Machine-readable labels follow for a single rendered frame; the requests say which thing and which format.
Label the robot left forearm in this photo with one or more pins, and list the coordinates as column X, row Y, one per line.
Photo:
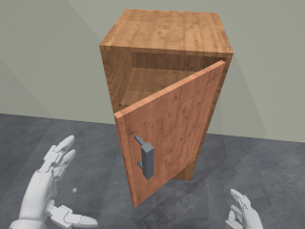
column 28, row 223

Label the handle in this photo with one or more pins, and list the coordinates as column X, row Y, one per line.
column 147, row 156

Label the right robot hand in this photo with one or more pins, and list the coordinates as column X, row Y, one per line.
column 247, row 217

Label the left robot hand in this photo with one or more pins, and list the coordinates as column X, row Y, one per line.
column 37, row 202

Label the cupboard door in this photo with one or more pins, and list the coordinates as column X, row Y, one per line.
column 173, row 121

